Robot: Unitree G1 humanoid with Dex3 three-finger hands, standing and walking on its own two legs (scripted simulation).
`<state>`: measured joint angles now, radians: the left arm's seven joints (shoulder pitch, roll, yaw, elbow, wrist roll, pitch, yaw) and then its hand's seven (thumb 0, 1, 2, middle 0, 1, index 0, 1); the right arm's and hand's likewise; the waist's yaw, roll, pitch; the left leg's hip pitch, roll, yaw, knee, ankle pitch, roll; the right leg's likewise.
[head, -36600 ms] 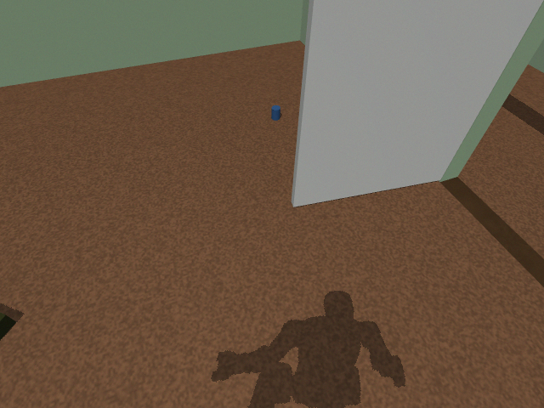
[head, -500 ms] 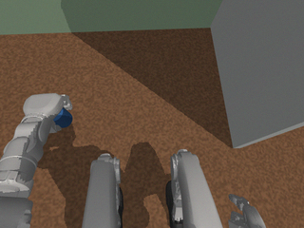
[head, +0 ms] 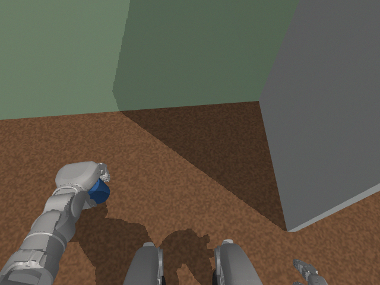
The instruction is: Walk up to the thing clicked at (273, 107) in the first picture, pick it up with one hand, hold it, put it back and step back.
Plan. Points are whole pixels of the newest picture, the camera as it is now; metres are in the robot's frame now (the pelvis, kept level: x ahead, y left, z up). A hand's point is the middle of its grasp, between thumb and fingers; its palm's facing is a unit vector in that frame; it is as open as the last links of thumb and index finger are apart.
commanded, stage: lift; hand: left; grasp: from above
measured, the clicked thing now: (94, 189) +0.36 +0.23 -0.10
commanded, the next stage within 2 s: hold in 0.44 s
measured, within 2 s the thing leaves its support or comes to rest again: neither
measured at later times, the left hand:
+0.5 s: hand (81, 174) +0.35 +0.23 +0.01, palm faces -0.46 -0.09 -0.89, open 8.1 cm
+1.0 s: hand (75, 158) +0.36 +0.22 +0.05, palm faces -0.46 -0.06 -0.89, open 8.1 cm
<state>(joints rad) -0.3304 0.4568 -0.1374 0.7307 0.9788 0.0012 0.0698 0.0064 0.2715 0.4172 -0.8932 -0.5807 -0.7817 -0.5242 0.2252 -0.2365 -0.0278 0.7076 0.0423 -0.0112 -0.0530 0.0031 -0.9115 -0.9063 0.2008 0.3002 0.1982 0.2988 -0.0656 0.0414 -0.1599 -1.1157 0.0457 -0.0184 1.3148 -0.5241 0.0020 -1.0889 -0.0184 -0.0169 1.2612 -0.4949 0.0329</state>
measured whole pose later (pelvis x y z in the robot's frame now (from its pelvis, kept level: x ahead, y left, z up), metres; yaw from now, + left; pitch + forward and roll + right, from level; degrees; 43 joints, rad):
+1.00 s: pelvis +0.05 +0.00 +0.10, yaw -1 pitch +6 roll +0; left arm -0.29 0.40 -0.20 0.75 0.99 0.01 0.03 0.01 0.26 0.42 -0.90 -0.58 -0.79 -0.52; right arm 0.25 -0.25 -0.05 0.71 0.05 0.02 -0.04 0.00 -0.90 -0.90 0.20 0.30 0.20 0.30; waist -0.02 0.04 -0.07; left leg -0.44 0.03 0.04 0.68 -0.34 0.00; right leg -0.45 -0.03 0.02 0.65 -0.31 0.04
